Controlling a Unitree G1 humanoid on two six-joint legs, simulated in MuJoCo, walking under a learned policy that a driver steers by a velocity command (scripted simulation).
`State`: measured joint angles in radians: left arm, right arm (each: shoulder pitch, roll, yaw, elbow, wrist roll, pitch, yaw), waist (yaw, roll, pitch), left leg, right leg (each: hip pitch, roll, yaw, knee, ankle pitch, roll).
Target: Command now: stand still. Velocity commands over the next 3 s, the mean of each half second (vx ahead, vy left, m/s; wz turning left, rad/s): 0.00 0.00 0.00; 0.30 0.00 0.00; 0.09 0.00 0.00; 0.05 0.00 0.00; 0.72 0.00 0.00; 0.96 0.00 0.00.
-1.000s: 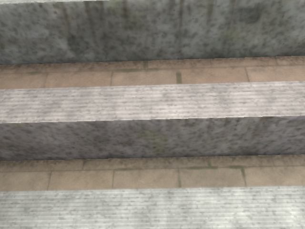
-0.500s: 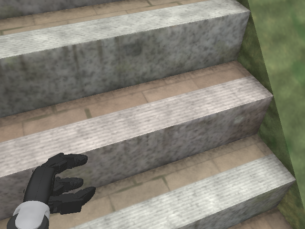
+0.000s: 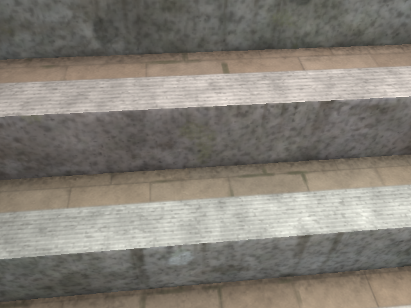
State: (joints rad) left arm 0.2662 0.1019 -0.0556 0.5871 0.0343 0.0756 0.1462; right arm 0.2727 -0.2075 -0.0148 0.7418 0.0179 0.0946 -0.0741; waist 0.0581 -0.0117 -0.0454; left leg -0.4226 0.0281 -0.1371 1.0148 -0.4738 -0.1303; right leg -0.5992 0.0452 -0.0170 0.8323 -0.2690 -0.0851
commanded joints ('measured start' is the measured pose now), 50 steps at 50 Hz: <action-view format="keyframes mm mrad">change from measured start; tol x32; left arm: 1 -114 158 45 -111 30 2 24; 13 19 -201 7 -31 -107 -37 -38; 19 -299 138 81 -59 -42 -30 -33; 50 97 135 77 155 -24 -145 -112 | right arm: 1 53 -36 -12 -78 -29 -24 1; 50 -76 1 6 -145 -38 -168 83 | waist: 1 -59 -101 -108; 13 95 269 83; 42 -73 -269 126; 50 4 143 0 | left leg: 1 41 -48 18 401 239 22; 4 80 -41 -35 788 330 49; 9 51 76 199 -592 657 205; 13 -49 193 60 -501 1517 137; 18 255 483 -416 -689 709 450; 23 -26 138 -62 -773 49 340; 32 208 93 -121 -868 -327 216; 43 119 -54 152 -250 53 215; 50 201 42 17 -607 577 253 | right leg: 1 -124 -238 556 -235 -175 -161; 9 -100 -91 112 229 -94 6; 13 -448 175 140 1656 -355 129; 18 -694 -29 340 1282 66 264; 29 342 -74 38 -495 -85 115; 41 323 -237 333 -639 -409 -133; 48 435 -122 124 -278 649 -30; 50 472 -107 101 -344 329 32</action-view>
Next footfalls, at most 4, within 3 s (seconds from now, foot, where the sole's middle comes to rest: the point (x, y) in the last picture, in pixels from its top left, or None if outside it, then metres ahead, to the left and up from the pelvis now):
0.24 left None -0.18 0.23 -0.94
0.58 right None -0.20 0.04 -0.94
2.28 right None -0.14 0.00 -0.94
2.72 left None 0.10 0.22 -0.73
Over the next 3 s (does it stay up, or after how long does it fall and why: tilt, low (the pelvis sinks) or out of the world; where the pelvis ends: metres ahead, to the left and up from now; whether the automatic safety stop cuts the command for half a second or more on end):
stays up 0.10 0.12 0.03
